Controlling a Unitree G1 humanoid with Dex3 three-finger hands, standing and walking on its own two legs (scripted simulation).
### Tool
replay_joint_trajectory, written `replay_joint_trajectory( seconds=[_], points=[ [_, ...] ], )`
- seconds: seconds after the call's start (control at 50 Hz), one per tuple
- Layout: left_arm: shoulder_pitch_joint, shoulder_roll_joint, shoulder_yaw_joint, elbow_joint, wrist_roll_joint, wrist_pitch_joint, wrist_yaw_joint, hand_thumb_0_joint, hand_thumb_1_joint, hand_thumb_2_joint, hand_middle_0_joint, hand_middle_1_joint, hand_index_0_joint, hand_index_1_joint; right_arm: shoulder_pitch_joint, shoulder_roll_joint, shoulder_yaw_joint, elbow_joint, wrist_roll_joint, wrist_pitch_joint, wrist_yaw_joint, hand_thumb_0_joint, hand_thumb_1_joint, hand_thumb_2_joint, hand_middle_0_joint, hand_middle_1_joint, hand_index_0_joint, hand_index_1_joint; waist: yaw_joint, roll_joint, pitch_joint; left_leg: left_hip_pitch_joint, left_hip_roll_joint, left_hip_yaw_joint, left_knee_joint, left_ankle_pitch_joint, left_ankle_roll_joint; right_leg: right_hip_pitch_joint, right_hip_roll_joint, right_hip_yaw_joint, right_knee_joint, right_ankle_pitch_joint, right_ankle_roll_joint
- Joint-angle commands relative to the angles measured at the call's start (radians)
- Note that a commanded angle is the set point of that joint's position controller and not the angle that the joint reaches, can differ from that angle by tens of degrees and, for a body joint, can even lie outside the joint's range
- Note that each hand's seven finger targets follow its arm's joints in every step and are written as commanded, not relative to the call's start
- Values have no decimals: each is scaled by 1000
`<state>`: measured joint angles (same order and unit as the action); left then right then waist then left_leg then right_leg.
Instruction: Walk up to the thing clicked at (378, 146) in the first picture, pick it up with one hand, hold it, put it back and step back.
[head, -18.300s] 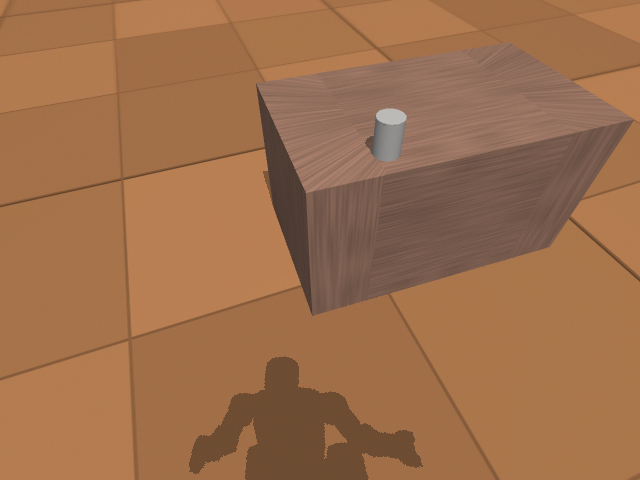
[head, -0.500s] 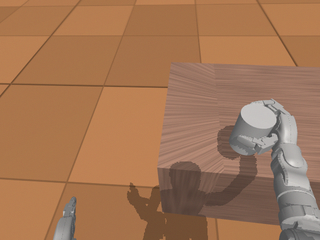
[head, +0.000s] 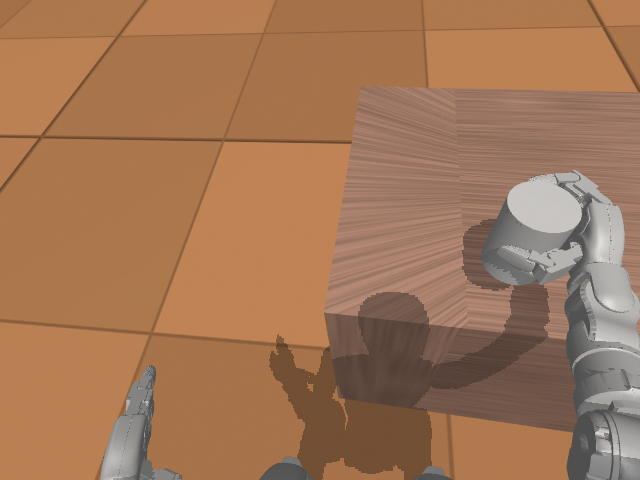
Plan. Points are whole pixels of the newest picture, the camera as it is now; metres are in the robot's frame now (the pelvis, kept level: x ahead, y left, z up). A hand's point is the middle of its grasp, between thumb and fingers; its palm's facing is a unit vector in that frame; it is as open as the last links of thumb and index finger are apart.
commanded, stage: lower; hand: right
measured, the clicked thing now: (525, 235) +0.43 -0.19 +0.04
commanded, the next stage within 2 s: loosen in 1.30 s
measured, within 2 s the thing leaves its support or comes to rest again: rests again in 1.24 s
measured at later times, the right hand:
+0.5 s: hand (520, 247) +0.45 -0.21 +0.00, palm faces +0.14 +0.99 +0.05, open 11.2 cm
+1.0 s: hand (511, 254) +0.46 -0.21 -0.04, palm faces +0.15 +0.99 +0.02, open 11.2 cm
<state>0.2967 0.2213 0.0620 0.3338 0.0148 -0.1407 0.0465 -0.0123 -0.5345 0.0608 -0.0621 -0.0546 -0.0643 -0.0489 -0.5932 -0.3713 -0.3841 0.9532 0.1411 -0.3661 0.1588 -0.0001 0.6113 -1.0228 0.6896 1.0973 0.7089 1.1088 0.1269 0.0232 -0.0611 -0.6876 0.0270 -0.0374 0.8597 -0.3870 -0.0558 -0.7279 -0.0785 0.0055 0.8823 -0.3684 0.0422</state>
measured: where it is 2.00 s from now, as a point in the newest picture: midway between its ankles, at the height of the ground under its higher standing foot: outside the picture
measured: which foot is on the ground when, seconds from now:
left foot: down 0.00-1.00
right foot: down 0.00-1.00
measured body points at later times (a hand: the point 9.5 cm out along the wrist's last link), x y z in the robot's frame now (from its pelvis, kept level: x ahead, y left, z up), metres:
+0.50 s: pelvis +0.00 +0.00 -0.03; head +0.10 -0.03 +0.41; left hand +0.15 +0.27 -0.05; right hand +0.43 -0.26 +0.00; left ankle +0.02 +0.16 -0.69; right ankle +0.03 -0.14 -0.69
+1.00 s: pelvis -0.01 +0.00 -0.06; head +0.11 -0.04 +0.38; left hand +0.15 +0.27 -0.05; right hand +0.44 -0.26 -0.04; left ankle +0.02 +0.16 -0.69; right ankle +0.03 -0.14 -0.69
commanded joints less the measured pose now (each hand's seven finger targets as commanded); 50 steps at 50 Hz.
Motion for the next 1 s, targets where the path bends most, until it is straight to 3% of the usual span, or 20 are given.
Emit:
replay_joint_trajectory(
  seconds=[0.0,0.04,0.08,0.16,0.22,0.24,0.28,0.32,0.34,0.36,0.38,0.42,0.48,0.58,0.7,0.74,0.8,0.82,0.94,0.98],
  points=[
    [-4,182,97,-223,0,-47,19,0,-554,63,-52,-54,-53,-54,-437,-261,-38,-257,7,-81,14,0,-20,-1272,1184,1376,1239,1377,8,-100,-515,127,-39,51,-90,288,36,320,54,-17,-70,223,-45],
    [31,199,121,-191,3,-40,18,0,-545,56,-51,-54,-53,-51,-416,-256,-49,-225,5,-76,9,0,-34,-1278,1201,1388,1254,1388,13,-92,-467,83,-43,59,-71,287,38,295,50,-12,-62,237,-42],
    [37,164,91,-211,3,-39,7,0,-546,58,-51,-52,-51,-52,-407,-221,-40,-208,5,-76,7,0,-59,-1280,1195,1384,1249,1384,10,-107,-446,51,-44,64,-59,287,41,284,49,-9,-54,261,-39],
    [5,76,5,-209,12,-37,-14,0,-553,57,-49,-45,-45,-49,-389,-158,-14,-132,-4,-95,13,0,-17,-1263,1175,1370,1230,1370,5,-71,-343,-8,-46,63,-30,212,46,152,46,-8,-34,162,-44],
    [27,158,84,-264,20,-37,-7,0,-547,51,-51,-48,-50,-49,-439,-265,-66,-210,-19,-122,19,0,-42,-1296,1200,1401,1257,1402,12,-119,-487,10,-44,53,4,252,45,201,46,-7,5,203,-43],
    [14,199,117,-315,23,-36,-4,0,-544,50,-51,-51,-52,-49,-430,-276,-68,-190,-25,-125,18,0,-45,-1298,1203,1404,1260,1404,30,-117,-506,0,-45,55,11,251,46,213,45,-4,15,204,-42],
    [90,198,131,-278,27,-28,-7,0,-538,50,-49,-53,-52,-49,-452,-258,-67,-220,-17,-133,20,0,-45,-1295,1206,1403,1262,1403,43,-161,-545,-34,-49,64,34,271,45,260,39,6,36,275,-37],
    [67,191,119,-315,27,-26,-11,0,-550,61,-48,-51,-48,-52,-441,-269,-85,-217,-11,-141,14,0,-49,-1298,1212,1407,1268,1408,33,-145,-557,-33,-50,68,41,268,44,235,42,10,58,278,-38],
    [54,199,128,-369,26,-29,-10,0,-550,62,-47,-51,-46,-52,-466,-263,-86,-250,-9,-147,12,0,-39,-1298,1213,1410,1269,1410,48,-131,-595,-17,-52,72,47,277,42,239,40,14,62,280,-39],
    [37,183,105,-378,26,-27,-11,0,-550,62,-47,-50,-46,-51,-458,-255,-82,-232,-12,-148,7,0,-43,-1306,1222,1419,1278,1419,38,-118,-584,-7,-50,70,49,280,42,215,43,10,71,263,-41],
    [50,164,91,-383,28,-26,-12,0,-547,61,-47,-51,-47,-51,-474,-233,-63,-240,-14,-155,7,0,-35,-1303,1220,1416,1276,1417,51,-121,-579,-18,-51,71,57,273,43,198,41,12,74,251,-41],
    [89,91,16,-341,31,-19,-22,0,-555,65,-46,-47,-42,-51,-423,-185,-44,-160,-21,-159,10,0,-15,-1299,1215,1414,1271,1415,40,-128,-509,-60,-50,67,69,251,45,131,44,8,87,221,-44],
    [57,142,61,-364,37,-12,-17,0,-552,61,-47,-47,-44,-50,-465,-298,-99,-189,-42,-176,5,0,-31,-1317,1228,1431,1284,1431,26,-186,-518,-99,-49,61,85,192,55,107,42,7,88,153,-39],
    [73,202,119,-466,40,-1,-18,0,-536,46,-46,-47,-48,-45,-428,-285,-112,-151,-45,-174,-4,0,-48,-1353,1263,1473,1321,1473,66,-154,-535,-93,-53,66,94,182,52,88,42,8,113,122,-43],
    [146,122,48,-430,42,12,-34,0,-543,51,-45,-45,-44,-46,-443,-254,-90,-156,-43,-182,5,0,-32,-1336,1252,1458,1310,1458,64,-171,-499,-133,-52,65,127,172,53,24,41,8,147,111,-45],
    [113,149,73,-493,41,8,-29,0,-546,53,-46,-46,-45,-47,-464,-274,-99,-183,-46,-188,6,0,-20,-1338,1246,1457,1305,1457,75,-163,-557,-122,-53,65,135,180,54,38,40,14,159,120,-46],
    [112,181,99,-499,46,14,-27,0,-537,48,-43,-46,-45,-44,-446,-298,-118,-175,-52,-186,0,0,-19,-1348,1259,1472,1318,1473,64,-192,-560,-134,-52,66,150,181,56,36,40,13,165,124,-42],
    [121,186,111,-504,47,18,-26,0,-537,48,-44,-47,-46,-44,-451,-291,-114,-169,-55,-187,-3,0,-34,-1350,1260,1472,1319,1472,78,-179,-570,-133,-55,68,151,188,55,43,40,14,174,130,-44],
    [152,164,83,-519,50,37,-35,0,-539,49,-41,-43,-42,-43,-429,-272,-115,-176,-60,-188,-11,0,-12,-1345,1259,1472,1318,1472,65,-199,-571,-155,-59,79,172,199,58,34,36,18,181,160,-40],
    [165,157,84,-511,49,41,-37,0,-540,49,-42,-44,-42,-43,-420,-259,-110,-154,-59,-186,-9,0,-7,-1332,1246,1457,1305,1458,79,-178,-543,-167,-59,80,176,199,57,7,36,19,192,155,-43]
  ],
)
